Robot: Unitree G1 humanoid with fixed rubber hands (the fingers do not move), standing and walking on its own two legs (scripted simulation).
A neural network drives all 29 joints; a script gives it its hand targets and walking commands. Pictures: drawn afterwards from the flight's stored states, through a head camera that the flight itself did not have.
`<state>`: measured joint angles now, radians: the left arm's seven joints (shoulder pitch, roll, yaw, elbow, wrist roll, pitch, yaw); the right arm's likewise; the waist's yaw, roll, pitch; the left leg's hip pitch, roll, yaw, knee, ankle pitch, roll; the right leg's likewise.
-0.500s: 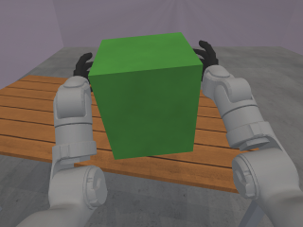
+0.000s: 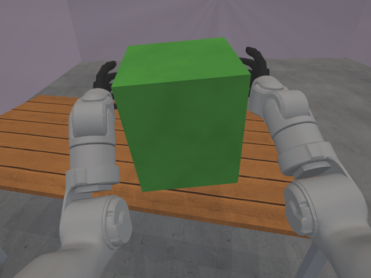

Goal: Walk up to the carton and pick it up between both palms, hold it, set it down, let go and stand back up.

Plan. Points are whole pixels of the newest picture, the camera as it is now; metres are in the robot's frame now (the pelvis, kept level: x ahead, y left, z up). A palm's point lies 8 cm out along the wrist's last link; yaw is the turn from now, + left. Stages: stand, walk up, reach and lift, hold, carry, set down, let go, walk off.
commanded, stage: hold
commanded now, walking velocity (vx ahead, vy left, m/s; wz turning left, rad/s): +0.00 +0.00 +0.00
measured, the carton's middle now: (183, 114) +0.39 +0.01 +0.25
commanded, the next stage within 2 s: none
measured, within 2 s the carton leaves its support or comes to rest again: neither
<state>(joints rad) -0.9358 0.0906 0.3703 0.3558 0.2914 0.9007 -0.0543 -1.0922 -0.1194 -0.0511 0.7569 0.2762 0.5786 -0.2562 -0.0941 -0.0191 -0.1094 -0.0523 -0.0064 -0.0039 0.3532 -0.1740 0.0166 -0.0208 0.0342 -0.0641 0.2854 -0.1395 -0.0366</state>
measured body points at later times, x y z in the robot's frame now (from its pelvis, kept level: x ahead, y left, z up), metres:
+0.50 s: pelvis +0.01 +0.00 +0.00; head -0.08 +0.02 +0.44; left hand +0.39 +0.17 +0.29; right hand +0.39 -0.14 +0.31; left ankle +0.02 +0.11 -0.75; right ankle +0.02 -0.09 -0.75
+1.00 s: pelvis +0.01 +0.00 +0.00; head -0.09 +0.02 +0.44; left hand +0.38 +0.17 +0.29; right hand +0.38 -0.14 +0.31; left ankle +0.02 +0.11 -0.75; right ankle +0.02 -0.09 -0.75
